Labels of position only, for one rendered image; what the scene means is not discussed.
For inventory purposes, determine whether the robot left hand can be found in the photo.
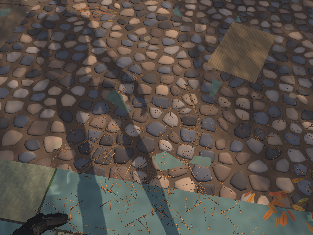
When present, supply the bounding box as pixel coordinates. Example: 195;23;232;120
10;213;68;235

